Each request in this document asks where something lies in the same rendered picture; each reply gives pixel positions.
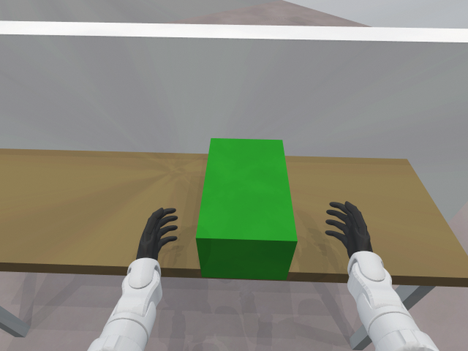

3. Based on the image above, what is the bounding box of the right robot forearm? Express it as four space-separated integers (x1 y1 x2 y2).
347 251 439 351

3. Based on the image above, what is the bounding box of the left robot forearm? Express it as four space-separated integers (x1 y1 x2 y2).
87 258 162 351

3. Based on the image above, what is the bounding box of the robot right hand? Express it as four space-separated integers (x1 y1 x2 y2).
325 201 373 258

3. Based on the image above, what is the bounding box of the carton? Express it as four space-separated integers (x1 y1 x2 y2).
196 138 298 280

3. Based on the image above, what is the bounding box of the robot left hand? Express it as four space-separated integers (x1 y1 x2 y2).
136 208 178 260

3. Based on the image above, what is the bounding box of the table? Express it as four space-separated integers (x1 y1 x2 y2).
0 148 468 350

